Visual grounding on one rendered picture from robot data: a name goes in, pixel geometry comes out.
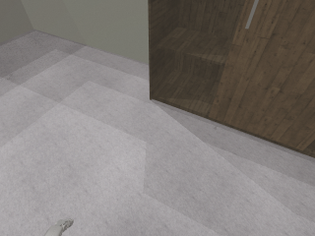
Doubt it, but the handle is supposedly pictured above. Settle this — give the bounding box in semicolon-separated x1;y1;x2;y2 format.
245;0;259;29

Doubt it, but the left robot hand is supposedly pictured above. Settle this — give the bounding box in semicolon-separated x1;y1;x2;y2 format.
44;218;74;236

